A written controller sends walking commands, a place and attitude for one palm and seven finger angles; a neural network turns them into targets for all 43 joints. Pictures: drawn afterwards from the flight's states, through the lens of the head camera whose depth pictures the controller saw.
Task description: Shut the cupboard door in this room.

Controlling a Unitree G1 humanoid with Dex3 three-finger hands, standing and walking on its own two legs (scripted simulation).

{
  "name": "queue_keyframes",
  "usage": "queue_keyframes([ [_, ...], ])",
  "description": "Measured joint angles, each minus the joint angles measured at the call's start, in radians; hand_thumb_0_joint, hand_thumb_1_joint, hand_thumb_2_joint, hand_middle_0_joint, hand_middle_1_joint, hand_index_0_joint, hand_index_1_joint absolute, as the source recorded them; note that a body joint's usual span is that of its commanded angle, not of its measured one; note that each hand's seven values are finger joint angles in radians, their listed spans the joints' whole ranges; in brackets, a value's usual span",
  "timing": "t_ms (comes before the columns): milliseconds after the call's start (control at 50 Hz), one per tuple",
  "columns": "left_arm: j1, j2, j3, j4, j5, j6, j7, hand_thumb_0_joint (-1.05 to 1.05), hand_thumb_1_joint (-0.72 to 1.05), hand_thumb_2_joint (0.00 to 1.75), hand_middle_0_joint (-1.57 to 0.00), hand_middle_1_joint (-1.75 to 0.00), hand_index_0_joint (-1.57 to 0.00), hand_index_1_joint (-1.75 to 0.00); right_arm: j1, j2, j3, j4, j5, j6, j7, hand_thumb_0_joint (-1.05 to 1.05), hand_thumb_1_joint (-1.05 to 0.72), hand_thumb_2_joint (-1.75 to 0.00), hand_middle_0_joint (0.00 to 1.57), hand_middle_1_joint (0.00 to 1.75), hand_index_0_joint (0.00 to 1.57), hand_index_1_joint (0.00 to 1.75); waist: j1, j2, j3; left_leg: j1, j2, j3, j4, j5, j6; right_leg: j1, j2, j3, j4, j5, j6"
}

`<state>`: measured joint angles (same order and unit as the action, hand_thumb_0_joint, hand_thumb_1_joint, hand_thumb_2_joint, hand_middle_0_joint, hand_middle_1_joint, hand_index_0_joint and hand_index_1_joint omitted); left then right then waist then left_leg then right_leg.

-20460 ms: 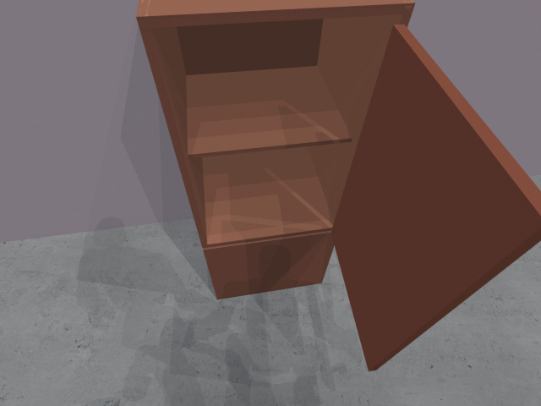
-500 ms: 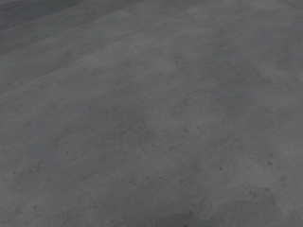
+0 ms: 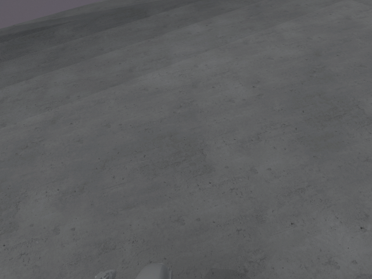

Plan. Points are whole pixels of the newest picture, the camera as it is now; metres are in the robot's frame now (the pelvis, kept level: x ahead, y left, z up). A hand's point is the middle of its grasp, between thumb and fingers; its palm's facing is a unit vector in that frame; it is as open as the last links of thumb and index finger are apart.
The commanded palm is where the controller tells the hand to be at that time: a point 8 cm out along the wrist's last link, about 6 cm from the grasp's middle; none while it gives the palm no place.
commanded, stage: turn or walk to find it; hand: left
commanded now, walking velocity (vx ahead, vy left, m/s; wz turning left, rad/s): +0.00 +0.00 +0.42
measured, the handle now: out of the picture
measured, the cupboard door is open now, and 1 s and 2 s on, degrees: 51 53 53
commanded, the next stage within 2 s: none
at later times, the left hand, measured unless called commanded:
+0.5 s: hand out of the picture -0.03 +0.26 -0.18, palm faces +0.23 -0.94 -0.25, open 7.4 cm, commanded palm none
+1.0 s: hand out of the picture -0.08 +0.21 -0.15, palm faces +0.39 -0.88 -0.28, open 7.3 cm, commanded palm none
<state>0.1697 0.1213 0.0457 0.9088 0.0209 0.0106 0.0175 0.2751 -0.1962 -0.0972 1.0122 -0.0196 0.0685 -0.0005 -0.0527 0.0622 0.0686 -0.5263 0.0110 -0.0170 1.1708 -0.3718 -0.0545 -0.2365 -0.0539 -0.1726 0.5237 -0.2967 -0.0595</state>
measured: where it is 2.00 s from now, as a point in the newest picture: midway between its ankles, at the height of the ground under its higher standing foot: outside the picture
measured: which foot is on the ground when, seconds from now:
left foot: up 0.00-0.36, down 0.38-0.74, up 0.76-1.00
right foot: down 0.00-0.38, up 0.40-0.72, down 0.74-1.00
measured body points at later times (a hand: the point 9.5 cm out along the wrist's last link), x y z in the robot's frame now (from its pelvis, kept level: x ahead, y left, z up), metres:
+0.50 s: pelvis -0.05 +0.04 -0.01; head -0.02 +0.06 +0.44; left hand -0.05 +0.31 -0.16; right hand +0.00 -0.19 -0.16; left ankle -0.07 +0.16 -0.74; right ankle -0.03 -0.07 -0.68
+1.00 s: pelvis -0.07 +0.01 +0.00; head -0.01 -0.01 +0.44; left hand -0.10 +0.26 -0.13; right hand -0.01 -0.20 -0.18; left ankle -0.15 +0.14 -0.67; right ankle -0.06 -0.09 -0.74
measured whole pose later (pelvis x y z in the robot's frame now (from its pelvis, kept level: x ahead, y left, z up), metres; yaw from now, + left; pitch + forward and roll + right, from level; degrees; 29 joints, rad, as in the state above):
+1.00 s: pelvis -0.07 +0.01 +0.00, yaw +25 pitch +1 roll +2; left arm 0.19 0.14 0.06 0.93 0.03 0.01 0.02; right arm 0.29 -0.16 -0.09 1.04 -0.01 0.06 0.01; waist -0.05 0.06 0.10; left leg -0.48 0.04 0.03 1.05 -0.42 -0.08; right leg -0.21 -0.09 -0.19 0.52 -0.32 -0.02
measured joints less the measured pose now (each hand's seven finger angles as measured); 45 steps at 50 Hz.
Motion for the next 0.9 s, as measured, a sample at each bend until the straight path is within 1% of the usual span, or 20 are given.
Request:
queue_keyframes([
  [40, 0.006, 0.007, 0.002, 0.004, 0.003, -0.003, 0.001, 0.0, 0.92, 0.9, -0.21, -0.3, -0.21, -0.3, 0.006, 0.0, 0.0, 0.011, -0.002, 0.002, 0.001, 0.0, -0.91, -0.89, 0.19, 0.3, 0.19, 0.3, 0.002, 0.004, 0.004, 0.004, 0.016, 0.006, 0.014, 0.019, -0.013, 0.006, -0.008, -0.019, -0.018, 0.011, -0.001],
  [80, 0.014, 0.014, 0.005, 0.007, 0.006, -0.005, 0.003, 0.0, 0.92, 0.9, -0.21, -0.3, -0.21, -0.3, 0.015, 0.002, 0.002, 0.019, -0.003, 0.003, 0.005, 0.0, -0.91, -0.89, 0.19, 0.3, 0.19, 0.3, 0.008, 0.003, 0.008, 0.024, 0.03, 0.011, -0.011, 0.016, -0.022, 0.007, -0.017, -0.036, -0.027, 0.016, -0.002],
  [180, 0.04, 0.032, 0.01, 0.019, 0.012, -0.006, 0.002, 0.0, 0.91, 0.9, -0.21, -0.3, -0.2, -0.3, 0.02, 0.001, 0.006, 0.045, 0.001, 0.009, 0.008, 0.0, -0.91, -0.89, 0.19, 0.3, 0.19, 0.3, 0.024, -0.007, 0.022, 0.103, 0.048, 0.035, -0.172, -0.049, -0.03, -0.002, -0.045, -0.065, -0.021, 0.021, 0.004],
  [300, 0.059, 0.059, 0.019, 0.044, 0.018, 0.01, -0.001, 0.01, 0.9, 0.9, -0.21, -0.3, -0.2, -0.3, 0.002, -0.001, 0.024, 0.061, 0.008, 0.002, 0.006, 0.0, -0.91, -0.89, 0.19, 0.3, 0.19, 0.3, 0.04, -0.024, 0.036, 0.189, 0.049, 0.092, -0.369, -0.087, -0.015, -0.032, -0.082, -0.095, 0.034, 0.014, 0.026],
  [360, 0.061, 0.079, 0.028, 0.053, 0.014, 0.022, -0.002, 0.01, 0.9, 0.9, -0.21, -0.3, -0.2, -0.3, 0.001, 0.003, 0.033, 0.05, 0.01, -0.009, 0.008, 0.0, -0.91, -0.89, 0.19, 0.3, 0.19, 0.3, 0.038, -0.038, 0.028, 0.246, 0.044, 0.123, -0.506, -0.012, -0.002, -0.058, -0.107, -0.117, 0.094, -0.004, 0.045],
  [380, 0.066, 0.085, 0.031, 0.05, 0.01, 0.028, -0.002, 0.01, 0.9, 0.9, -0.21, -0.3, -0.2, -0.3, 0.008, 0.001, 0.034, 0.037, 0.009, -0.015, 0.01, 0.0, -0.91, -0.89, 0.19, 0.3, 0.19, 0.3, 0.036, -0.037, 0.015, 0.263, 0.045, 0.111, -0.568, 0.02, 0.014, -0.079, -0.113, -0.127, 0.13, -0.018, 0.053],
  [400, 0.063, 0.095, 0.038, 0.052, 0.006, 0.037, -0.002, 0.01, 0.9, 0.9, -0.21, -0.3, -0.2, -0.3, 0.005, 0.009, 0.033, 0.031, 0.006, -0.021, 0.008, 0.0, -0.91, -0.89, 0.19, 0.3, 0.19, 0.3, 0.035, -0.055, 0.01, 0.248, 0.034, 0.107, -0.559, 0.029, 0.032, -0.108, -0.118, -0.108, 0.184, -0.078, 0.076],
  [440, 0.052, 0.111, 0.045, 0.056, 0.005, 0.058, -0.001, 0.01, 0.9, 0.9, -0.2, -0.3, -0.2, -0.3, -0.006, 0.023, 0.037, 0.017, 0.0, -0.029, 0.005, 0.0, -0.91, -0.89, 0.19, 0.3, 0.2, 0.3, 0.037, -0.084, 0.008, 0.235, 0.023, 0.105, -0.541, 0.035, 0.056, -0.172, -0.094, -0.024, 0.332, -0.179, 0.099],
  [480, 0.037, 0.112, 0.046, 0.062, 0.007, 0.067, -0.006, 0.01, 0.9, 0.9, -0.2, -0.3, -0.2, -0.3, -0.01, 0.034, 0.039, 0.02, 0.0, -0.042, -0.009, 0.0, -0.91, -0.89, 0.19, 0.3, 0.2, 0.3, 0.03, -0.087, -0.004, 0.235, 0.018, 0.089, -0.569, 0.058, 0.064, -0.223, -0.067, 0.03, 0.461, -0.176, 0.108],
  [520, 0.02, 0.105, 0.043, 0.057, 0.008, 0.064, -0.013, 0.01, 0.9, 0.9, -0.2, -0.3, -0.2, -0.3, -0.011, 0.04, 0.044, 0.02, 0.0, -0.042, -0.015, 0.0, -0.91, -0.89, 0.19, 0.3, 0.2, 0.3, 0.029, -0.081, -0.012, 0.24, 0.011, 0.071, -0.612, 0.09, 0.064, -0.247, -0.05, 0.067, 0.525, -0.141, 0.115],
  [580, 0.003, 0.088, 0.034, 0.039, 0.006, 0.053, -0.019, 0.01, 0.9, 0.9, -0.2, -0.3, -0.2, -0.3, -0.012, 0.047, 0.045, 0.013, 0.002, -0.046, -0.015, 0.0, -0.9, -0.89, 0.19, 0.3, 0.2, 0.3, 0.028, -0.069, -0.018, 0.239, 0.0, 0.05, -0.662, 0.131, 0.066, -0.24, -0.034, 0.103, 0.506, -0.122, 0.123],
  [640, -0.013, 0.074, 0.028, 0.023, 0.003, 0.048, -0.016, 0.01, 0.9, 0.9, -0.2, -0.3, -0.2, -0.3, -0.01, 0.055, 0.046, -0.007, -0.004, -0.047, -0.015, 0.0, -0.9, -0.89, 0.2, 0.3, 0.2, 0.3, 0.017, -0.06, -0.017, 0.222, -0.007, 0.028, -0.679, 0.154, 0.061, -0.193, -0.018, 0.117, 0.396, -0.141, 0.127],
  [680, -0.023, 0.064, 0.024, 0.014, -0.001, 0.043, -0.015, 0.01, 0.9, 0.9, -0.2, -0.3, -0.2, -0.3, -0.007, 0.053, 0.042, -0.017, -0.009, -0.043, -0.016, 0.0, -0.91, -0.89, 0.2, 0.3, 0.2, 0.3, 0.009, -0.053, -0.014, 0.201, -0.011, 0.01, -0.672, 0.161, 0.053, -0.145, -0.003, 0.118, 0.289, -0.144, 0.125],
  [720, -0.028, 0.055, 0.02, 0.005, -0.004, 0.032, -0.014, 0.01, 0.9, 0.9, -0.2, -0.3, -0.2, -0.3, 0.0, 0.051, 0.039, -0.025, -0.007, -0.041, -0.015, 0.01, -0.92, -0.89, 0.2, 0.3, 0.2, 0.3, 0.006, -0.049, -0.015, 0.174, -0.017, -0.008, -0.649, 0.159, 0.041, -0.078, 0.012, 0.11, 0.139, -0.081, 0.123],
  [740, -0.028, 0.051, 0.018, 0.001, -0.004, 0.023, -0.013, 0.01, 0.9, 0.9, -0.2, -0.3, -0.2, -0.3, 0.003, 0.047, 0.036, -0.028, -0.004, -0.036, -0.011, 0.01, -0.92, -0.89, 0.2, 0.3, 0.2, 0.3, 0.009, -0.049, -0.017, 0.157, -0.022, -0.015, -0.627, 0.152, 0.034, -0.041, 0.015, 0.102, 0.059, -0.055, 0.106],
  [760, -0.03, 0.038, 0.016, 0.003, 0.0, 0.014, -0.011, 0.01, 0.9, 0.9, -0.2, -0.3, -0.2, -0.3, 0.002, 0.039, 0.03, -0.027, 0.0, -0.036, -0.011, 0.01, -0.92, -0.89, 0.2, 0.3, 0.2, 0.3, 0.011, -0.027, -0.009, 0.139, -0.015, -0.032, -0.59, 0.126, 0.033, -0.032, 0.029, 0.086, 0.042, -0.054, 0.076],
  [780, -0.026, 0.029, 0.011, 0.001, 0.003, 0.009, -0.01, 0.01, 0.9, 0.9, -0.2, -0.3, -0.2, -0.3, 0.0, 0.035, 0.023, -0.025, 0.005, -0.032, -0.012, 0.01, -0.92, -0.89, 0.2, 0.3, 0.2, 0.3, 0.011, -0.017, -0.004, 0.114, -0.019, -0.039, -0.517, 0.042, 0.029, -0.03, 0.031, 0.074, 0.047, -0.054, 0.051],
  [820, -0.008, 0.014, 0.004, -0.001, 0.006, 0.002, -0.006, 0.01, 0.9, 0.9, -0.2, -0.3, -0.2, -0.3, 0.002, 0.037, 0.004, -0.009, 0.016, -0.037, -0.018, 0.0, -0.92, -0.89, 0.19, 0.3, 0.2, 0.3, 0.008, -0.011, 0.0, 0.054, -0.036, -0.031, -0.317, -0.066, 0.023, -0.02, 0.018, 0.056, 0.043, -0.05, 0.028],
  [860, 0.009, 0.002, 0.003, 0.006, 0.006, 0.002, -0.003, 0.01, 0.9, 0.9, -0.21, -0.3, -0.2, -0.3, 0.005, 0.038, -0.001, -0.001, 0.013, -0.026, -0.012, 0.0, -0.92, -0.89, 0.19, 0.3, 0.19, 0.3, 0.005, -0.003, 0.006, 0.011, -0.032, -0.011, -0.147, -0.07, 0.012, -0.003, 0.006, 0.044, 0.021, -0.037, 0.026],
  [900, 0.017, 0.004, 0.01, 0.012, 0.005, 0.003, 0.004, 0.0, 0.91, 0.9, -0.21, -0.3, -0.2, -0.3, 0.008, 0.038, -0.001, 0.007, 0.011, -0.017, -0.002, 0.0, -0.91, -0.89, 0.19, 0.3, 0.19, 0.3, -0.001, 0.002, 0.013, -0.008, -0.015, 0.005, -0.053, -0.042, -0.001, 0.012, -0.004, 0.028, 0.001, -0.027, 0.029],
])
